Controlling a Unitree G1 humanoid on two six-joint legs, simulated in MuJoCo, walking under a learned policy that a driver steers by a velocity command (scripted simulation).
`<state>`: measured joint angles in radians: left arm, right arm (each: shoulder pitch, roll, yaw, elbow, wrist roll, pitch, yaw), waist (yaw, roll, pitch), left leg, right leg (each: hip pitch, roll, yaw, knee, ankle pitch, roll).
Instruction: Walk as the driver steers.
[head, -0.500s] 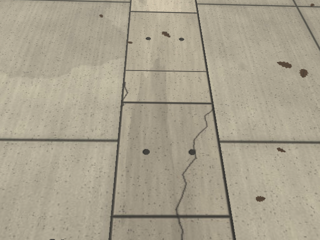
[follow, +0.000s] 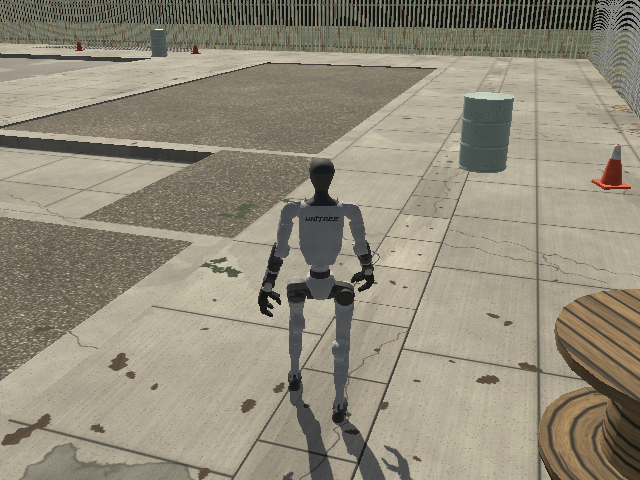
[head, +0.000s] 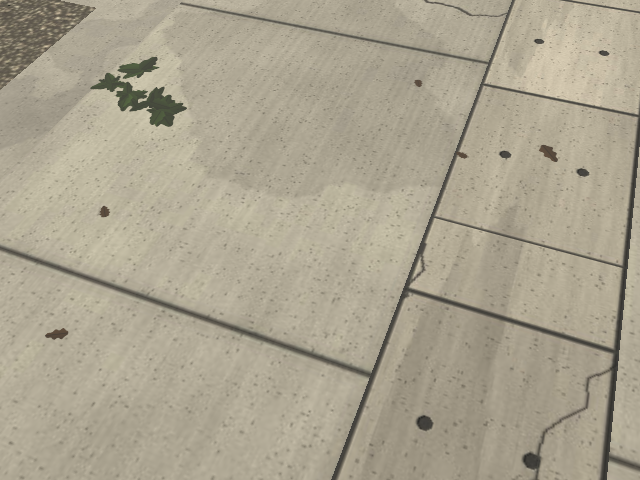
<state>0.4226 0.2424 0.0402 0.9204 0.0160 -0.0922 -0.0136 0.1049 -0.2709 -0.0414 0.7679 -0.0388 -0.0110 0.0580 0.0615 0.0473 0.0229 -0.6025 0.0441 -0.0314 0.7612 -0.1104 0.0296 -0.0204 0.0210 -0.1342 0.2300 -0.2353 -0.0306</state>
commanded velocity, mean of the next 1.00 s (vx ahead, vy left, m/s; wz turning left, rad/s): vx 0.20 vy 0.00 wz -0.31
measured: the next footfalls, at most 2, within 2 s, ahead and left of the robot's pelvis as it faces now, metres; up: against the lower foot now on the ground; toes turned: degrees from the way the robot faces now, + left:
left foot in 0.14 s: +0.22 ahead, +0.11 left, +0.00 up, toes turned +4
right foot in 0.62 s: +0.33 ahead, -0.07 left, +0.00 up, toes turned -15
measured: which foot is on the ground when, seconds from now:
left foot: up 0.00-0.12, down 0.14-0.64, up 0.66-1.00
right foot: down 0.00-0.14, up 0.16-0.60, down 0.62-1.00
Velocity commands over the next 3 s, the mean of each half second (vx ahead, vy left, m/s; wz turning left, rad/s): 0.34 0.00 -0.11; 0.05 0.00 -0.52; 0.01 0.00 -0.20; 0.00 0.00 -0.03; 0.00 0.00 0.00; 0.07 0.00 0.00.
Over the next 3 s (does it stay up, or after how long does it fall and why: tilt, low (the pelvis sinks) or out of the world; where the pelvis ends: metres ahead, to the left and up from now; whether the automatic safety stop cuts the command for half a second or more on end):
stays up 0.27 0.04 -0.01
